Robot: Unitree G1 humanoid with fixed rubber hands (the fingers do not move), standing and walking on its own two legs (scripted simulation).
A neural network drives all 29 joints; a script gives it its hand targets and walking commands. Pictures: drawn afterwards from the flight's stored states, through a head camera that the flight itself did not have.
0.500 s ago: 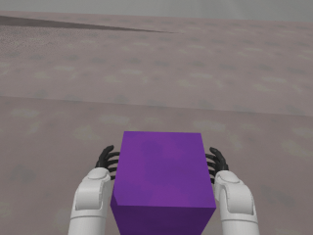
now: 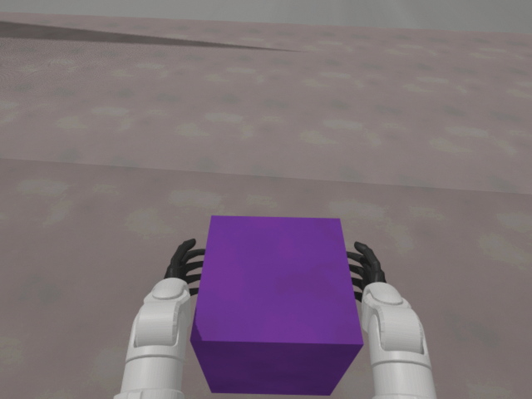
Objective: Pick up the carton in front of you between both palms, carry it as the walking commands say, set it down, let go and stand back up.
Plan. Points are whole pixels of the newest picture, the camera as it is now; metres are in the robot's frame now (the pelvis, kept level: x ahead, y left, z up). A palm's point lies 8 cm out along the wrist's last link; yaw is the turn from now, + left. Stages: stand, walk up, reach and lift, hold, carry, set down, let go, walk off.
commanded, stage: carry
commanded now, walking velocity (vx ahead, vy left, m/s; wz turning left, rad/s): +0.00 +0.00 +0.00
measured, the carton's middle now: (273, 309) +0.30 +0.00 -0.03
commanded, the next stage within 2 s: hold in 0.16 s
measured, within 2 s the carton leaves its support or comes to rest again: neither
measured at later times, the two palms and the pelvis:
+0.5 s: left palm (172, 298) +0.27 +0.15 +0.05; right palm (378, 308) +0.26 -0.15 +0.05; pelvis -0.02 +0.01 +0.01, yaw -1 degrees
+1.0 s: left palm (165, 300) +0.26 +0.15 +0.06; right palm (376, 307) +0.26 -0.14 +0.06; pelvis -0.04 +0.01 +0.00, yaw -1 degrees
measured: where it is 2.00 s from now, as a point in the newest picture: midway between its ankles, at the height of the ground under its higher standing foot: outside the picture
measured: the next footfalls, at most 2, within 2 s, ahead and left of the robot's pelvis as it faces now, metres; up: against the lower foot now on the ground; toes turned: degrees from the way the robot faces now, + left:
none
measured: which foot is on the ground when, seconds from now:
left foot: down 0.00-1.00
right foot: down 0.00-1.00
